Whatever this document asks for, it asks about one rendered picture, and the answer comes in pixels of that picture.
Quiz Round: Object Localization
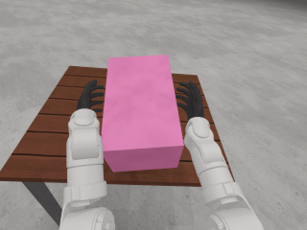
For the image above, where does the table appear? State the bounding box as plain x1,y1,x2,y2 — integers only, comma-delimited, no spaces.
0,65,235,226

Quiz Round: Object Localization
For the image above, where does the right robot forearm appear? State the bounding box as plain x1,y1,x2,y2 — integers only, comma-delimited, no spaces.
183,117,264,230

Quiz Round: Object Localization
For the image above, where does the robot right upper arm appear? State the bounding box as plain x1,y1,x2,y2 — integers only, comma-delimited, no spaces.
207,206,263,230

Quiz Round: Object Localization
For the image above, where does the robot left upper arm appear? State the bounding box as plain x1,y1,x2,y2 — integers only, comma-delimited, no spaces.
60,207,115,230

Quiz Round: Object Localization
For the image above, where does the carton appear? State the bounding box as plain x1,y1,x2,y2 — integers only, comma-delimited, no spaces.
101,55,184,173

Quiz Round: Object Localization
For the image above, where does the right robot hand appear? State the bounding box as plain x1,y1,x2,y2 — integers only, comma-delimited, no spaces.
176,81,204,121

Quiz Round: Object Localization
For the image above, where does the left robot hand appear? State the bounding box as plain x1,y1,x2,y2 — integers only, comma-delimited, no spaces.
76,79,105,113

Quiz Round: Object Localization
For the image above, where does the left robot forearm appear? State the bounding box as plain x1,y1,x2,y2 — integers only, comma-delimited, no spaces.
59,108,107,230

